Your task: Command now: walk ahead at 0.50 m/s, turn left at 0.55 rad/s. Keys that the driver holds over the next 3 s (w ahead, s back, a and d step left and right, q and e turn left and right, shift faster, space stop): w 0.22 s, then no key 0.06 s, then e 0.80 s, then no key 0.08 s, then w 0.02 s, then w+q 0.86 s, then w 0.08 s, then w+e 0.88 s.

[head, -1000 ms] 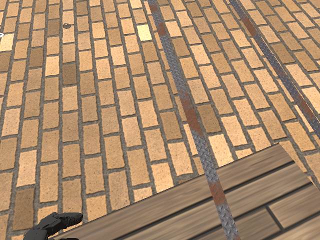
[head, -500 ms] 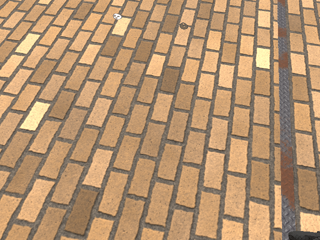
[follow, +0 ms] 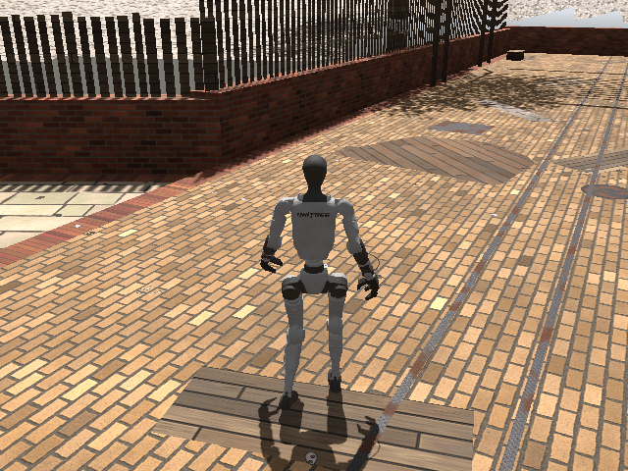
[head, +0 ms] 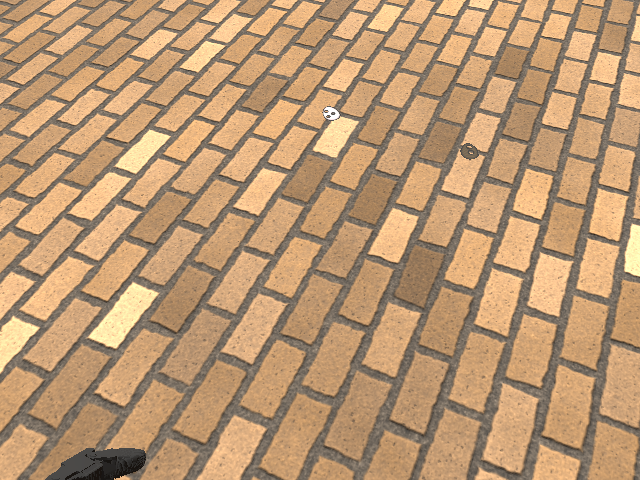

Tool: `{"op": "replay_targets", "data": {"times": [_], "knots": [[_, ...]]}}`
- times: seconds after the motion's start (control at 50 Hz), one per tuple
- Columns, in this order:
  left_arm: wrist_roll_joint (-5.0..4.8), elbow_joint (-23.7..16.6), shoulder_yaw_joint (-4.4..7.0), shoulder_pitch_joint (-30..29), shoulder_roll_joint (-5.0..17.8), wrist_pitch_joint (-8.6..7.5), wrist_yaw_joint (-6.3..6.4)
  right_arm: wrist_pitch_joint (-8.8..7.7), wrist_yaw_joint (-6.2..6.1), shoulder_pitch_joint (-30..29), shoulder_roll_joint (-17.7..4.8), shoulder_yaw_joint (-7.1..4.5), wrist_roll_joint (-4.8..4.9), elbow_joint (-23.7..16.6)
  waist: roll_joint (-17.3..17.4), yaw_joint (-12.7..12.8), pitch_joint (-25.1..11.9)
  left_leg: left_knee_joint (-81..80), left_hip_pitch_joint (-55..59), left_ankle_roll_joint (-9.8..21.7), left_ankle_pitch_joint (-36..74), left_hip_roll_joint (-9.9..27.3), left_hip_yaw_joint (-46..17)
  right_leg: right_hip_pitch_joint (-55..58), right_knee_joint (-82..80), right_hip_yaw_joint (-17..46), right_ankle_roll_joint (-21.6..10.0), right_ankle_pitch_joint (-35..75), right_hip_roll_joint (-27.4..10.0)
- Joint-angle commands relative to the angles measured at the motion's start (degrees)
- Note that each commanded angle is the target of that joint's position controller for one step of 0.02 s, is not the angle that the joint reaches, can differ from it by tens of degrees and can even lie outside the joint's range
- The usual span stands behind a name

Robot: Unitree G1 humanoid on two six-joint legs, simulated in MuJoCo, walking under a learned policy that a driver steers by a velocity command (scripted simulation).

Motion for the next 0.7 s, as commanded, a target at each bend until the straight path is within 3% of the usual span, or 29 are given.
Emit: {"op": "replay_targets", "data": {"times": [0.02,0.04,0.06,0.1,0.18,0.26,0.32,0.36,0.38,0.4,0.42,0.44,0.46,0.48,0.5,0.52,0.54,0.56,0.6,0.7], "knots": [[-0.19,-0.6,2.58,11.8,7.5,0.72,0.55,-0.93,-0.1,-2.9,-8.0,-1.26,-0.25,-6.0,-7.4,7.5,-5.2,20.3,-31.4,-1.2,4.5,6.1,2.0,31.5,-15.3,30.8,-9.8,-18.1,-21.9],[0.12,0.0,2.04,10.0,6.2,0.98,0.48,-0.98,0.06,-5.1,-6.9,-1.21,-0.93,-6.6,-6.1,6.4,-1.5,17.5,-29.8,-1.2,7.5,7.4,2.3,25.1,-16.7,25.1,-9.4,-11.6,-19.3],[0.49,0.4,1.58,9.1,5.2,0.9,0.49,-0.94,0.36,-5.4,-5.8,-1.21,-0.9,-6.7,-7.1,5.1,-0.2,15.0,-27.3,-1.0,9.4,8.7,2.3,21.1,-18.1,20.7,-8.9,-7.2,-17.2],[0.24,1.5,1.55,9.2,5.0,0.44,0.36,-0.71,0.76,-4.3,-3.4,-0.73,-0.4,-6.3,-8.3,3.9,0.2,11.4,-24.2,-1.1,10.6,9.2,3.6,17.9,-20.4,15.6,-9.5,-2.0,-15.5],[-0.6,3.7,2.3,10.6,8.1,0.12,0.43,-1.06,1.09,-9.2,-1.5,0.33,-1.36,-7.7,-5.9,4.1,0.8,-0.3,-26.2,-1.9,17.7,10.3,5.3,18.9,-22.9,9.8,-11.5,7.7,-16.0],[-1.09,5.5,2.21,12.1,9.5,1.29,0.82,-2.3,2.19,-16.4,0.1,1.32,-1.47,-8.8,-5.7,6.3,2.2,-15.0,-20.4,-2.2,28.0,9.0,9.7,18.0,-21.4,2.2,-9.3,19.2,-13.2],[-1.7,7.7,2.1,16.3,10.4,2.54,0.91,-2.89,2.83,-20.1,-0.5,1.03,-1.41,-10.1,-7.0,7.4,1.0,-21.1,-15.6,-1.6,29.8,6.3,10.7,20.8,-17.1,2.5,-7.9,26.4,-13.8],[-2.14,8.1,2.22,15.6,11.1,3.29,1.18,-3.23,2.99,-18.3,-2.4,0.22,-1.73,-9.7,-7.9,5.1,-0.4,-25.6,-11.0,-0.2,29.3,5.1,10.0,22.5,-12.3,4.2,-6.2,28.1,-14.0],[-2.35,7.9,2.18,14.1,11.2,3.49,1.4,-3.38,2.78,-13.8,-3.6,-0.46,-2.28,-8.2,-7.5,2.3,-2.6,-29.2,-4.1,1.0,33.1,4.0,10.7,21.6,-7.9,4.0,-4.9,30.4,-12.7],[-1.99,7.7,1.69,14.6,9.8,3.27,1.43,-3.49,2.24,-9.0,-6.2,-1.43,-3.07,-6.7,-6.1,0.1,-5.9,-30.9,5.5,2.6,42.3,5.6,10.1,18.4,-1.2,2.9,-2.8,28.3,-9.9],[-0.15,5.5,0.24,13.9,6.1,2.8,1.43,-3.27,1.29,-2.0,-10.6,-2.28,-4.67,-6.0,0.9,-2.2,-14.2,-25.5,21.4,6.1,67.0,17.2,0.2,8.1,13.3,0.7,0.3,8.7,-5.7],[-0.22,7.1,-1.53,24.8,1.2,2.88,1.18,-2.21,1.06,-2.8,-11.1,-1.8,-5.06,-6.8,13.8,1.5,-23.9,-22.8,35.0,16.5,79.5,32.3,-14.0,-5.3,31.2,2.2,3.7,-32.4,-0.7],[-1.75,8.2,0.22,24.0,7.9,3.57,1.33,-1.08,1.3,-2.5,-8.6,-1.64,-3.52,-7.1,9.8,-0.9,-26.0,-25.3,30.6,16.5,68.2,30.1,-13.8,-6.8,37.4,6.7,4.2,-33.3,-2.3],[-2.73,6.7,1.08,18.7,9.7,4.29,1.54,-0.7,1.28,-5.6,-6.7,-1.0,-2.66,-6.9,7.5,-0.4,-18.5,-27.7,25.3,14.4,59.5,26.6,-8.2,-11.4,39.3,5.2,4.5,-30.7,-3.8],[-2.36,6.4,1.06,16.4,8.4,5.27,2.2,-0.59,1.13,-9.1,-5.0,-0.44,-2.2,-6.4,4.6,1.2,-13.4,-30.2,18.8,12.5,51.6,24.1,-4.8,-12.3,37.8,4.0,5.0,-27.0,-5.6],[-1.72,6.5,1.39,16.0,8.1,6.64,2.8,-0.55,1.17,-12.2,-3.7,-0.03,-2.2,-6.2,4.7,2.7,-9.6,-33.1,11.1,11.6,45.4,22.6,-1.7,-10.0,36.1,3.7,5.8,-24.1,-6.7],[-1.55,6.5,1.49,17.2,7.2,8.05,3.24,-0.61,1.15,-14.9,-4.0,-0.2,-2.89,-5.8,6.1,4.7,-7.4,-36.3,3.4,11.3,41.1,21.4,1.3,-5.2,35.4,3.0,6.6,-21.1,-6.9],[-1.39,6.2,1.53,18.0,6.3,9.01,3.64,-0.79,1.06,-16.8,-4.3,-0.44,-3.49,-5.6,6.9,5.7,-6.3,-38.4,-1.1,11.6,37.9,20.9,3.6,-2.3,34.8,1.7,7.0,-18.9,-6.4],[-1.09,5.1,1.77,17.6,5.5,9.94,3.93,-1.1,0.63,-18.7,-4.4,-0.69,-3.7,-5.0,7.1,6.4,-5.4,-40.3,-4.3,12.0,33.7,21.1,6.8,-0.6,31.7,0.9,6.7,-15.8,-6.5],[-0.72,1.1,1.68,10.8,5.5,10.37,2.43,-0.3,-0.79,-18.9,-6.5,-1.53,-2.8,-2.7,5.7,4.6,-5.6,-40.8,-2.4,11.5,27.3,22.9,10.4,2.4,19.5,-0.3,4.2,-9.2,-7.6]]}}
